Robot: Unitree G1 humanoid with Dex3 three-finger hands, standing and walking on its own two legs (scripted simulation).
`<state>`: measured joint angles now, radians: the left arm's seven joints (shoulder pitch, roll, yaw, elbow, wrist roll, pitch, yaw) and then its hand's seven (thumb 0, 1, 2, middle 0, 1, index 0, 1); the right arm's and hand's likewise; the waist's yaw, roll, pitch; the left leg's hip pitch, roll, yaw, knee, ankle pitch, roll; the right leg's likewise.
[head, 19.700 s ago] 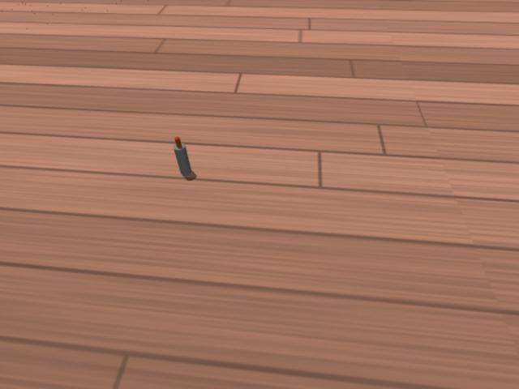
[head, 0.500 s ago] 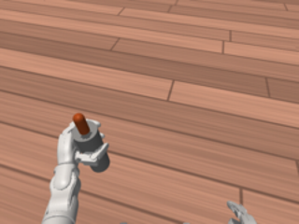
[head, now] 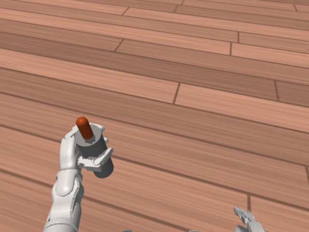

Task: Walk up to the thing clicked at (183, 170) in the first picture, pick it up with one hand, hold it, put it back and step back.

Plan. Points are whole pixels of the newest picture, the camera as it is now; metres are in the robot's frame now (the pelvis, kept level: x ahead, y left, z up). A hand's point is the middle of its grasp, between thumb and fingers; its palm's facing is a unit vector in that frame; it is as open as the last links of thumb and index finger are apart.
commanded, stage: crouch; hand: left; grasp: from the side
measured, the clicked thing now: (94, 148) +0.33 +0.18 +0.04
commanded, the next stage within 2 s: lower in 1.94 s
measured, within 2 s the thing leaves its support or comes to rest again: neither
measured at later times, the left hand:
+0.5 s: hand (100, 158) +0.34 +0.18 -0.04, palm faces +0.13 -0.99 +0.00, open 8.5 cm
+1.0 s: hand (109, 178) +0.37 +0.20 -0.29, palm faces +0.17 -0.99 -0.02, open 8.5 cm
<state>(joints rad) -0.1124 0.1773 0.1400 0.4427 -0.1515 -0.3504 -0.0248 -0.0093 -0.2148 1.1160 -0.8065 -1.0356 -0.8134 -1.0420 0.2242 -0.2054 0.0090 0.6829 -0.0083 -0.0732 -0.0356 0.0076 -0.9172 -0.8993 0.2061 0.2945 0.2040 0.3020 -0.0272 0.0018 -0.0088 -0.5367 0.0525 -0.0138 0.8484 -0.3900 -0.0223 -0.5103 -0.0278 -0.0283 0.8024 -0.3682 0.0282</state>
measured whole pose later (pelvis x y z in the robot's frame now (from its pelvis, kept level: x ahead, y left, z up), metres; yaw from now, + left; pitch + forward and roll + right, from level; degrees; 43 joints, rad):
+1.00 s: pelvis -0.05 +0.00 -0.25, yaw -2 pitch +33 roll -3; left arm -0.53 0.32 0.40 1.00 -0.13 -0.76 -0.14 -0.01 -0.20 1.10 -0.80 -1.04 -0.81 -1.05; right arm 0.09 -0.23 0.02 0.72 -0.09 -0.06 0.06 0.00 -0.92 -0.91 0.21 0.29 0.20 0.30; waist -0.10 -0.01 -0.17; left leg -1.80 0.04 -0.09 1.91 -0.68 -0.04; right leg -1.77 -0.03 -0.03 1.86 -0.66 0.02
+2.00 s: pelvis -0.07 +0.01 -0.42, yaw -7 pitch +26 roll -8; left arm -0.68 0.55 0.56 1.15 -0.07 -0.77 -0.16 -0.01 -0.21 1.11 -0.80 -1.03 -0.81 -1.04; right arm 0.05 -0.31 0.16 0.71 -0.19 0.01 0.11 0.00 -0.92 -0.90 0.21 0.29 0.21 0.30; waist -0.21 -0.07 0.04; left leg -2.26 0.00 -0.20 2.49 -0.69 -0.05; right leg -2.19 0.01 -0.06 2.38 -0.65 0.06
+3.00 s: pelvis -0.08 +0.02 -0.45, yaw -13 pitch +17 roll -15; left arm -0.72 0.79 0.59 1.38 -0.04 -0.96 -0.06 -0.01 -0.22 1.12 -0.82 -1.01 -0.83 -1.02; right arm -0.09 -0.36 0.41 0.61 -0.32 0.03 0.14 0.00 -0.92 -0.90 0.21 0.29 0.21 0.30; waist -0.28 -0.22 0.26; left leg -2.25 0.00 -0.33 2.62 -0.71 -0.03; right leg -2.11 0.05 -0.16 2.40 -0.62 0.08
